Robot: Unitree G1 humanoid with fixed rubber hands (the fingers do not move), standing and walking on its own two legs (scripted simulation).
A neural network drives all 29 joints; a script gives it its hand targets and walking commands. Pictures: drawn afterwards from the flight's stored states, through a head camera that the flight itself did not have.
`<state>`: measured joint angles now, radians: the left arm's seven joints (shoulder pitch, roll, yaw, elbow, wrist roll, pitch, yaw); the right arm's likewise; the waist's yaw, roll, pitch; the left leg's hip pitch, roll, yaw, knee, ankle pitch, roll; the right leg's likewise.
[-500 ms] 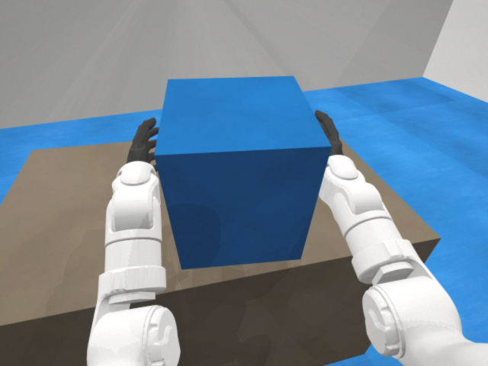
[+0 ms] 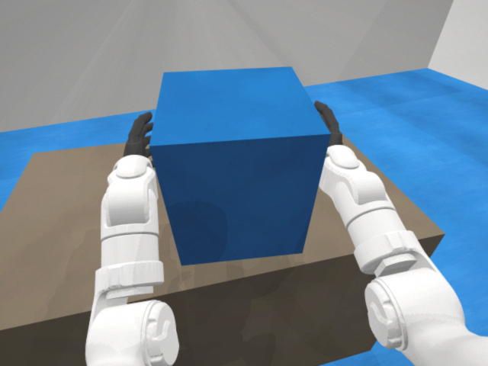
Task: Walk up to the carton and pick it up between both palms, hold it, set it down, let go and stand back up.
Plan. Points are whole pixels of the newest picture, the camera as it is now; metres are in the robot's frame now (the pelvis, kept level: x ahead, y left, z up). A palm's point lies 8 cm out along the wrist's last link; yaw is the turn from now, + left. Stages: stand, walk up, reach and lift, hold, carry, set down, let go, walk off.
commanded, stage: reach and lift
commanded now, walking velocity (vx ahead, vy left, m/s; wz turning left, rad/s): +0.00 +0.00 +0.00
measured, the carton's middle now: (236, 166) +0.39 +0.00 +0.19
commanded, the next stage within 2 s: hold in 0.46 s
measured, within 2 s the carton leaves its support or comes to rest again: neither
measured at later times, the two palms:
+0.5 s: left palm (130, 149) +0.37 +0.15 +0.24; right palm (330, 133) +0.37 -0.15 +0.25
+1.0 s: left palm (128, 140) +0.36 +0.15 +0.26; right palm (334, 121) +0.37 -0.15 +0.27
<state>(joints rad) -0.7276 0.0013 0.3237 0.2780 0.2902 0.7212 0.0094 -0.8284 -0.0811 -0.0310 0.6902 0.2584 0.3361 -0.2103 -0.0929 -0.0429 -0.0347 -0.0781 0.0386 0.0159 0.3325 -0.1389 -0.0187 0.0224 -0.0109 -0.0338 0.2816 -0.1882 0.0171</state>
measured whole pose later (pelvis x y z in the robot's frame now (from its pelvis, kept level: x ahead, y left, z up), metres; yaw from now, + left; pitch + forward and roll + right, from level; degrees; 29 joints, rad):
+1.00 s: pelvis -0.01 +0.00 +0.00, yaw +0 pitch -5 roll -1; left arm -0.85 0.04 0.36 0.33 0.25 0.84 0.01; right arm -0.99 -0.12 -0.02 0.76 0.33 0.50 -0.25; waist -0.08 -0.02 -0.12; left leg -0.13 0.04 0.01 0.34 -0.13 -0.02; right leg -0.03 0.00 -0.03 0.31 -0.19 0.01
